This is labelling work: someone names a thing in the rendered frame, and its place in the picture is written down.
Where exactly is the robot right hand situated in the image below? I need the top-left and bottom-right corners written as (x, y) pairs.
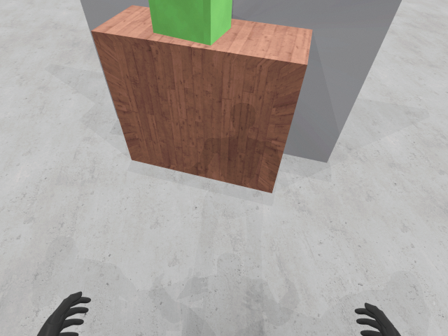
top-left (355, 303), bottom-right (401, 336)

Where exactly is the robot left hand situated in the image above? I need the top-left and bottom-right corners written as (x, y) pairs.
top-left (37, 292), bottom-right (91, 336)

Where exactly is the carton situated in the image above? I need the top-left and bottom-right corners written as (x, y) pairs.
top-left (148, 0), bottom-right (232, 46)

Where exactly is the pedestal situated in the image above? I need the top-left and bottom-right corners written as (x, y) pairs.
top-left (91, 5), bottom-right (313, 193)

